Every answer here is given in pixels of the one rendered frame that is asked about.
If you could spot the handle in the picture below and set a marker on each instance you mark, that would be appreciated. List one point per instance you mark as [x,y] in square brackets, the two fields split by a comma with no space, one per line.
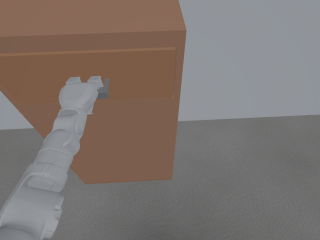
[103,92]

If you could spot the cabinet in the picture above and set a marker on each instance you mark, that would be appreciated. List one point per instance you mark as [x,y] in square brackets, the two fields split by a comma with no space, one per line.
[123,140]

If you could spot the drawer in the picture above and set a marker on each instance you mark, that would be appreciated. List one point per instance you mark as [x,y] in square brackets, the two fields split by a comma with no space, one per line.
[134,73]

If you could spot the left robot hand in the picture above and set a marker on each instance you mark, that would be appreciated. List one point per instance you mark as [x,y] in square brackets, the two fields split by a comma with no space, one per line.
[80,94]

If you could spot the robot left upper arm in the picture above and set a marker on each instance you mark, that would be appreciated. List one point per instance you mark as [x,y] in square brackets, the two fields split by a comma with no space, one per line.
[33,214]

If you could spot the robot left forearm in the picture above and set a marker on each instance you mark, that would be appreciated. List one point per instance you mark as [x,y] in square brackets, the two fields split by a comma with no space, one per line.
[50,167]

